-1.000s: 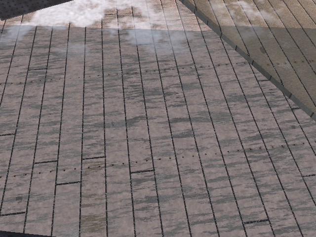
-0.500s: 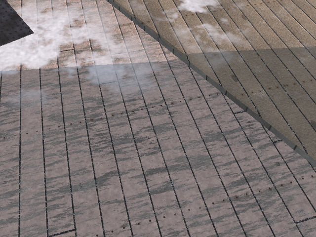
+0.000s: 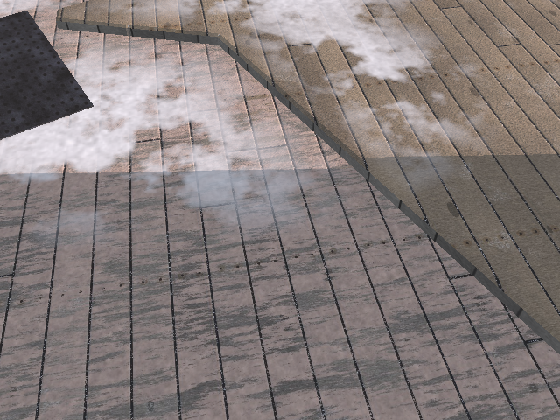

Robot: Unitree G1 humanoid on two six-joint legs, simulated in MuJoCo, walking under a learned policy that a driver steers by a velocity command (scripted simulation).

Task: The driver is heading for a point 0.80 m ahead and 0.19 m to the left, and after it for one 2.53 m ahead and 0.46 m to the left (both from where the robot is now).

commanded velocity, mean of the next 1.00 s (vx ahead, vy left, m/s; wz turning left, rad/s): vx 0.30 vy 0.00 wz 0.05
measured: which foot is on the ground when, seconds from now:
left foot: down 0.00-0.84, up 0.86-1.00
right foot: down 0.00-0.42, up 0.44-0.82, down 0.84-1.00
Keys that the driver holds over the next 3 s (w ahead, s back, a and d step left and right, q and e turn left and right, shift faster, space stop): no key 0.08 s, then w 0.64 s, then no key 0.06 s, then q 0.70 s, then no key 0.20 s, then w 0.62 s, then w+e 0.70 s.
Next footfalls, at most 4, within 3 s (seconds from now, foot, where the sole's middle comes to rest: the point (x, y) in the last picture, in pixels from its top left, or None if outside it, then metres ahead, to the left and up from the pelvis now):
0.84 right None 0.45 -0.05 -0.77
1.38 left None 0.38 0.15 -0.77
1.84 right None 0.44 -0.04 -0.77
2.30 left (179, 377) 0.62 0.29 -0.77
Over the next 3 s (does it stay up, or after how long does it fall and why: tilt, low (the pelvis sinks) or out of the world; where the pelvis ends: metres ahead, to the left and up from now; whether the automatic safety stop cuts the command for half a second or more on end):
stays up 0.88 0.27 -0.01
